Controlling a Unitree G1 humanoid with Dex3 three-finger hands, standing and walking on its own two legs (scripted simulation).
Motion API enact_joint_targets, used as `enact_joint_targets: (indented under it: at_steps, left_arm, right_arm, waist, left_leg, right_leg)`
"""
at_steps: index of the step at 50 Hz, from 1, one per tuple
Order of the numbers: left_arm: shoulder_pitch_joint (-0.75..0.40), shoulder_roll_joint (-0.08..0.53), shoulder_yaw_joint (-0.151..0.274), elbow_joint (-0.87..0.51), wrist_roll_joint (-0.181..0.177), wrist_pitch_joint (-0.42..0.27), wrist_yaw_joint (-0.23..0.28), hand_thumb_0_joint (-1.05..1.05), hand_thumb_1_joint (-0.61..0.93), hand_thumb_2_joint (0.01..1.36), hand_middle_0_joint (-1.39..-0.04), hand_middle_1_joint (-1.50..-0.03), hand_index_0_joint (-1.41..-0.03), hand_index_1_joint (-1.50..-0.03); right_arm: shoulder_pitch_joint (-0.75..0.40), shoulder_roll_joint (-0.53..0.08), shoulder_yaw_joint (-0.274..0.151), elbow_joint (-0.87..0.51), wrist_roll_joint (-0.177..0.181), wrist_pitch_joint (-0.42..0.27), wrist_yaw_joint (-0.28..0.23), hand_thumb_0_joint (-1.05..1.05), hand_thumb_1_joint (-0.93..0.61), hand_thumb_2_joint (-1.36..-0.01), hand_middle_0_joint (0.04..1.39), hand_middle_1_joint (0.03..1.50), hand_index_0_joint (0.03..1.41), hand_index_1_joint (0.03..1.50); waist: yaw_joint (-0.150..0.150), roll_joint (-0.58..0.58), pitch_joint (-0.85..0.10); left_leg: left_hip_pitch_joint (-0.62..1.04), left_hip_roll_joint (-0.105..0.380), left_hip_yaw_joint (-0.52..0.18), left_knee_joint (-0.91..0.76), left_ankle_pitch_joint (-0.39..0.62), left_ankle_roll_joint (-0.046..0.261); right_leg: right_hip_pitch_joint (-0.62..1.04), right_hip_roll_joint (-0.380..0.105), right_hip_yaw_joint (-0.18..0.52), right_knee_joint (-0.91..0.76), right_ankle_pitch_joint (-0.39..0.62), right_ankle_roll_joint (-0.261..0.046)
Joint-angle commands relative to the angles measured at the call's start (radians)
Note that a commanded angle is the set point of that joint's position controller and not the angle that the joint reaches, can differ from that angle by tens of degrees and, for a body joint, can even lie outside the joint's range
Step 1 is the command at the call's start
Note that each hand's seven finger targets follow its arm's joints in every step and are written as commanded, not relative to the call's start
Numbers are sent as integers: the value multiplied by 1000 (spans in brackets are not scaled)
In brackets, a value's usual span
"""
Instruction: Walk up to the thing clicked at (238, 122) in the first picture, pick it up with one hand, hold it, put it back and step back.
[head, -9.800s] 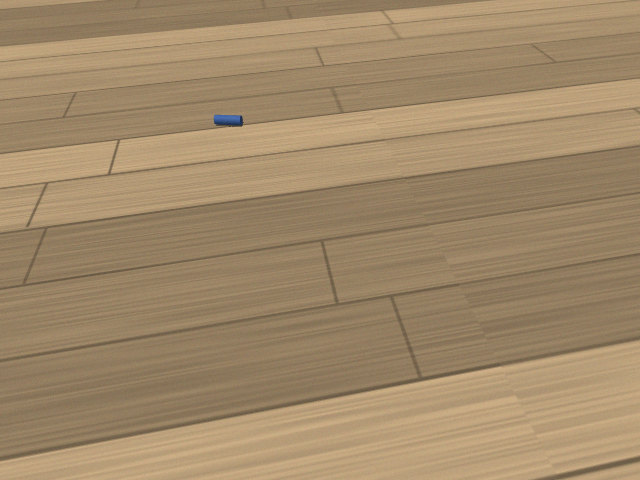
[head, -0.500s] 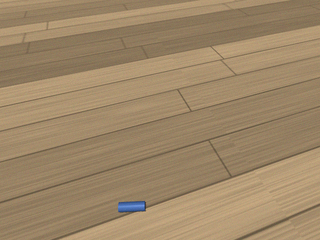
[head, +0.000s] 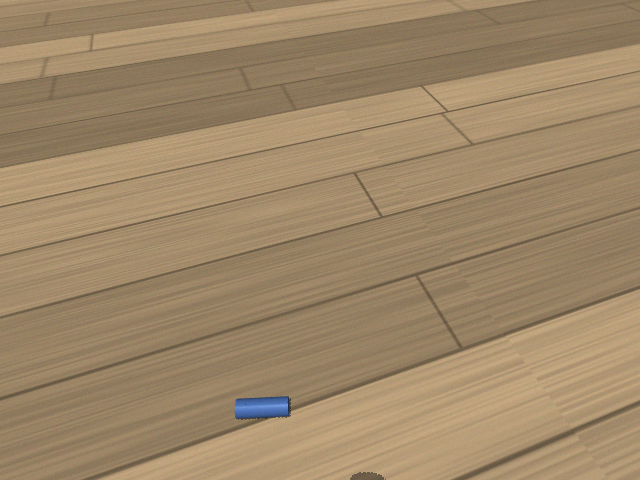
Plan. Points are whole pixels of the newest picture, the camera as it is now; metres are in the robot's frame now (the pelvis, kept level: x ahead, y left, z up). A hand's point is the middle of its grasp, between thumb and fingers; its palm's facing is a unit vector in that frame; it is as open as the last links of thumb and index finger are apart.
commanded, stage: rise first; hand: left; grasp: from above
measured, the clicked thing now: (262, 407) +0.47 +0.21 -0.75
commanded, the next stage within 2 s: none
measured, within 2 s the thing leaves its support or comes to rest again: neither
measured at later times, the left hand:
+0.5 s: hand out of the picture +0.14 +0.26 -0.20, palm faces -0.08 -0.91 -0.40, open 13.5 cm
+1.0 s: hand out of the picture +0.13 +0.27 -0.28, palm faces -0.28 -0.80 -0.53, open 14.1 cm
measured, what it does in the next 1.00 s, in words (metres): lowers itself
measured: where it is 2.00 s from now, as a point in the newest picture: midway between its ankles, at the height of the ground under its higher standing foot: outside the picture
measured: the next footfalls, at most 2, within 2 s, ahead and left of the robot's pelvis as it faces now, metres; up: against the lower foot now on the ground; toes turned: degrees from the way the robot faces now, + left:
none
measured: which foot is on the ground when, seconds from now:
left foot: down 0.00-1.00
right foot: down 0.00-1.00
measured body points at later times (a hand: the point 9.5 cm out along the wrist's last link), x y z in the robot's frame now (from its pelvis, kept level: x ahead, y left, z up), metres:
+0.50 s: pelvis -0.01 +0.00 -0.05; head +0.07 +0.01 +0.39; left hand +0.14 +0.30 -0.17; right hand +0.11 -0.26 -0.16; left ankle -0.01 +0.12 -0.75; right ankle -0.02 -0.14 -0.75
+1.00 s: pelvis -0.03 +0.00 -0.13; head +0.09 +0.02 +0.30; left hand +0.15 +0.31 -0.24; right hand +0.16 -0.25 -0.22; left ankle -0.01 +0.12 -0.75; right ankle -0.02 -0.14 -0.75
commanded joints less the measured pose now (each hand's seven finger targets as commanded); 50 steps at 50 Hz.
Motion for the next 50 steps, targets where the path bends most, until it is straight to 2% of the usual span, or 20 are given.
enact_joint_targets:
  at_steps: [1,2,3,4,6,9,10,15,19,22,25,30,31,33,34,35,40,46,48,50]
  left_arm:
    - [-266,207,117,-59,16,-38,11,0,509,946,-151,-697,-135,-700]
    - [-338,250,140,-89,33,-38,-2,0,446,948,-125,-777,-127,-780]
    - [-305,282,173,-69,64,-41,-10,0,366,948,-107,-857,-118,-851]
    - [-167,243,182,-5,86,-24,-19,0,286,929,-94,-937,-128,-919]
    - [-87,222,196,-82,114,-5,-29,0,126,965,-70,-1012,-96,-986]
    - [-87,168,161,-179,133,58,-24,0,-114,978,-68,-1050,-87,-1031]
    - [-91,193,178,-206,140,79,-17,0,-194,973,-80,-1038,-91,-1027]
    - [-118,163,169,-283,160,131,4,0,-507,1002,-66,-1069,-58,-1078]
    - [-99,181,198,-415,177,117,12,0,-555,1010,-74,-1072,-58,-1088]
    - [-32,157,184,-464,187,125,7,0,-552,1013,-68,-1082,-55,-1096]
    - [10,165,184,-564,201,145,3,0,-553,1023,-66,-1072,-47,-1092]
    - [61,160,181,-652,220,190,-2,0,-572,1019,-73,-1066,-53,-1087]
    - [106,179,202,-627,230,203,1,0,-559,1005,-68,-1075,-55,-1088]
    - [105,161,180,-688,232,214,0,0,-561,1000,-70,-1082,-60,-1093]
    - [95,140,158,-739,231,216,-2,0,-556,994,-71,-1092,-67,-1097]
    - [162,155,189,-683,235,228,1,0,-554,977,-75,-1103,-78,-1100]
    - [139,160,170,-786,251,228,5,0,-564,985,-78,-1100,-76,-1103]
    - [-20,170,139,-667,349,150,13,0,-574,999,-75,-1078,-64,-1090]
    - [-77,193,152,-631,397,104,18,0,-569,996,-93,-1063,-77,-1080]
    - [-151,217,148,-598,460,57,30,0,-564,992,-97,-1071,-86,-1083]
  right_arm:
    - [82,-111,-40,-211,38,-36,-35,0,-882,-895,200,300,200,300]
    - [89,-110,-47,-242,34,-36,-36,0,-898,-900,200,300,200,300]
    - [97,-111,-66,-262,19,-41,-38,0,-899,-902,200,300,200,300]
    - [136,-101,-74,-269,8,-42,-33,0,-909,-903,200,300,200,300]
    - [147,-94,-91,-319,1,-48,-23,0,-899,-901,200,300,200,300]
    - [122,-82,-93,-394,12,-53,-19,0,-883,-897,200,300,200,300]
    - [102,-80,-91,-415,16,-54,-18,0,-878,-895,200,300,200,300]
    - [104,-61,-88,-470,9,-76,-9,0,-864,-892,200,300,200,300]
    - [119,-54,-96,-491,1,-109,-10,0,-862,-892,200,300,200,300]
    - [122,-58,-101,-505,-2,-128,-15,0,-857,-891,200,300,200,300]
    - [124,-55,-103,-523,-5,-137,-20,0,-840,-886,200,300,200,300]
    - [94,-44,-96,-557,-9,-155,-27,0,-859,-891,200,300,200,300]
    - [102,-44,-96,-549,-10,-157,-31,0,-849,-888,200,300,200,300]
    - [88,-38,-93,-568,-10,-168,-33,0,-850,-889,200,300,200,300]
    - [80,-33,-91,-585,-10,-175,-36,0,-861,-891,200,300,200,300]
    - [95,-38,-93,-572,-11,-178,-38,0,-871,-894,200,300,200,300]
    - [87,-35,-90,-594,-15,-195,-41,0,-874,-896,200,300,200,300]
    - [78,-44,-90,-571,-21,-224,-30,0,-864,-892,200,300,200,300]
    - [69,-58,-95,-560,-21,-235,-18,0,-864,-893,200,300,200,300]
    - [49,-71,-98,-557,-16,-244,-9,0,-871,-895,200,300,200,300]
  waist:
    - [-54,-33,-58]
    - [-46,-44,-101]
    - [-27,-33,-181]
    - [-8,2,-212]
    - [30,63,-289]
    - [9,59,-271]
    - [15,48,-267]
    - [-14,17,-245]
    - [-12,52,-321]
    - [-27,60,-338]
    - [-25,79,-398]
    - [-28,74,-360]
    - [-22,67,-358]
    - [-30,69,-356]
    - [-40,70,-378]
    - [-32,51,-383]
    - [-43,82,-425]
    - [-70,76,-407]
    - [-50,109,-448]
    - [-53,98,-496]
  left_leg:
    - [-107,-30,7,62,39,22]
    - [-123,-30,3,100,57,25]
    - [-126,-29,-1,133,89,24]
    - [-148,-38,-1,160,122,16]
    - [-158,-41,-1,196,181,4]
    - [-170,-34,-10,186,170,-1]
    - [-185,-33,-14,192,165,1]
    - [-298,-27,-17,296,53,7]
    - [-354,-19,-22,402,57,5]
    - [-394,-9,-37,457,55,2]
    - [-390,-1,-47,503,142,2]
    - [-488,-4,-53,552,31,6]
    - [-506,-7,-48,561,-4,9]
    - [-537,-9,-48,580,-42,11]
    - [-539,-9,-48,597,-26,14]
    - [-546,-6,-52,609,-4,14]
    - [-579,-1,-67,675,52,9]
    - [-764,-4,-74,816,-88,13]
    - [-808,-2,-87,873,-83,6]
    - [-869,-2,-101,927,-131,6]
  right_leg:
    - [-154,51,11,32,56,-45]
    - [-164,51,14,72,78,-44]
    - [-148,47,16,112,114,-45]
    - [-146,43,19,143,140,-49]
    - [-135,47,19,191,174,-56]
    - [-162,60,9,179,143,-57]
    - [-169,60,6,186,136,-57]
    - [-300,62,3,270,26,-50]
    - [-390,60,11,387,28,-49]
    - [-454,63,8,454,16,-48]
    - [-470,60,9,497,66,-50]
    - [-545,60,14,538,-13,-47]
    - [-551,58,16,538,-38,-46]
    - [-579,57,20,552,-65,-45]
    - [-587,55,22,563,-45,-45]
    - [-582,57,16,579,-31,-45]
    - [-654,60,16,657,-6,-48]
    - [-857,55,26,805,-113,-51]
    - [-948,52,28,893,-128,-56]
    - [-1025,51,30,962,-161,-57]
